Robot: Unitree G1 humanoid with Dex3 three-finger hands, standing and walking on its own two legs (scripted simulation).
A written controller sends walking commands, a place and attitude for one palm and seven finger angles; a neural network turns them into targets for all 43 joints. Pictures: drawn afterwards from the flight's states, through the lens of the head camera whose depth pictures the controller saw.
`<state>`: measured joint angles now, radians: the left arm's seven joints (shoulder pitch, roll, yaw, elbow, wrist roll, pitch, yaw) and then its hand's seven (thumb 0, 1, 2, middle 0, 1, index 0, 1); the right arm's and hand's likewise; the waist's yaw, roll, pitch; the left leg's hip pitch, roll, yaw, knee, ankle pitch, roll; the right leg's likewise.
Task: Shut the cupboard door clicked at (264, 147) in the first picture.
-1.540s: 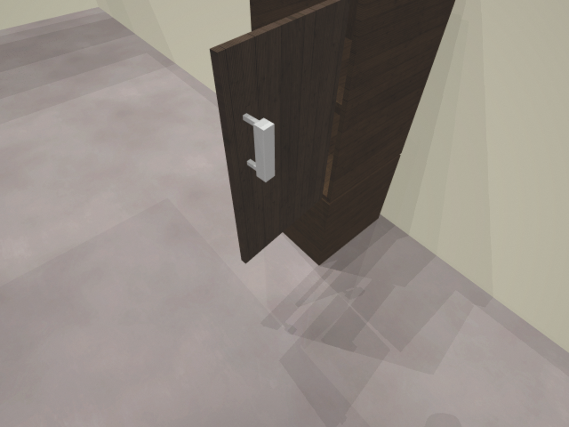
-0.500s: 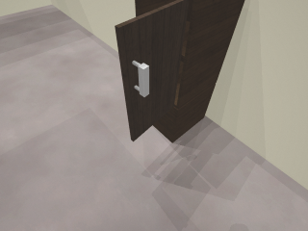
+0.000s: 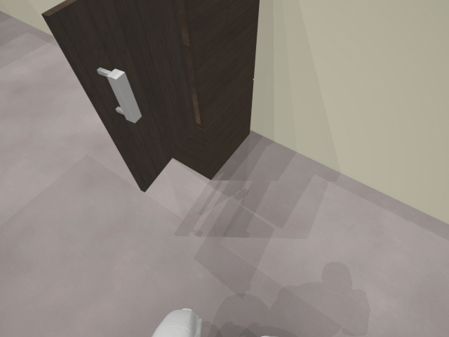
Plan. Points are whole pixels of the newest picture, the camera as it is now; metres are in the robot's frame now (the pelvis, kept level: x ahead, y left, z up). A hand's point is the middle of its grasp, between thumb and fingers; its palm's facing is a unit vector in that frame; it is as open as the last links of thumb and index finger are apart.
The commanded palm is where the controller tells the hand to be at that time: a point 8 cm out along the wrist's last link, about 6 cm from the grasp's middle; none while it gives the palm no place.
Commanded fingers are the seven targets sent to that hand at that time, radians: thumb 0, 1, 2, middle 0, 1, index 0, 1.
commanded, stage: walk around to get in front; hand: left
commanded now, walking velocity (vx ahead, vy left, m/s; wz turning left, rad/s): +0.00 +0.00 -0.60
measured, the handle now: (118, 95) +0.58 +0.29 +0.06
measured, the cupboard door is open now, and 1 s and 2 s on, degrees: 96 96 96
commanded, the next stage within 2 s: none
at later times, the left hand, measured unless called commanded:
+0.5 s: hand (139, 319) +0.15 +0.20 -0.17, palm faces -0.24 -0.93 -0.29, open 7.4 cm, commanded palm none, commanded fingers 0.00 0.90 0.90 -0.20 -0.30 -0.20 -0.30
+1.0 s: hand (195, 293) +0.21 +0.09 -0.17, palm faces -0.57 -0.78 -0.23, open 7.4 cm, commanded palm none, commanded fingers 0.00 0.90 0.90 -0.20 -0.30 -0.20 -0.30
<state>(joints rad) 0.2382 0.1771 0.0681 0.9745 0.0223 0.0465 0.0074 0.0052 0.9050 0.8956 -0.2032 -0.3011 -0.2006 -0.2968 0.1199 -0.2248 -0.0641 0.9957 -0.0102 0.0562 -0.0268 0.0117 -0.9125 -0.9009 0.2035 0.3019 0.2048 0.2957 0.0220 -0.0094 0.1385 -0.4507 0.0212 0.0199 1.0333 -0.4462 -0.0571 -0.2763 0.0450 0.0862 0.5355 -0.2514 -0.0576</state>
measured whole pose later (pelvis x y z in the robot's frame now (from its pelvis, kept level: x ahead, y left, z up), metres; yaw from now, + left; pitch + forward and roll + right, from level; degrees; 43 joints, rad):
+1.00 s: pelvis -0.01 -0.02 -0.01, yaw -35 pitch +1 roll +0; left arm 0.12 0.26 0.07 0.88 0.02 0.05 -0.04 0.01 0.91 0.90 -0.20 -0.30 -0.20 -0.30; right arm 0.29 -0.22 -0.03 0.92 -0.02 0.02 -0.02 0.01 -0.91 -0.90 0.21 0.30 0.21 0.30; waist -0.02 -0.01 0.08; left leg -0.29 0.18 0.19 0.65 -0.35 -0.07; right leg -0.29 -0.02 -0.06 0.58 -0.30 0.00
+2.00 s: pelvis +0.00 -0.04 -0.01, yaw -73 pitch +1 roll -1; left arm 0.17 0.25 0.08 0.92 0.02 0.08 -0.02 0.01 0.90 0.90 -0.20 -0.30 -0.20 -0.30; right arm 0.18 -0.22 -0.02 0.89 -0.03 0.00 -0.03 0.01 -0.91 -0.90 0.20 0.30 0.20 0.30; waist 0.00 -0.05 0.08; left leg -0.32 0.06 0.06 0.60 -0.29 -0.01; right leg -0.43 0.04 0.07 0.87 -0.49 0.02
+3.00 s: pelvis -0.08 -0.25 -0.02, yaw -107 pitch +0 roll +1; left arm 0.03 0.23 0.07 0.89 0.01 -0.03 -0.04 0.01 0.91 0.90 -0.20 -0.30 -0.20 -0.30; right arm 0.42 -0.20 -0.03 1.06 -0.02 0.01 0.00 0.01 -0.91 -0.90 0.20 0.30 0.21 0.30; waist -0.07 -0.01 0.13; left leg -0.28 0.17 0.12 1.11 -0.50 -0.07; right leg -0.42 -0.02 -0.13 0.70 -0.27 -0.08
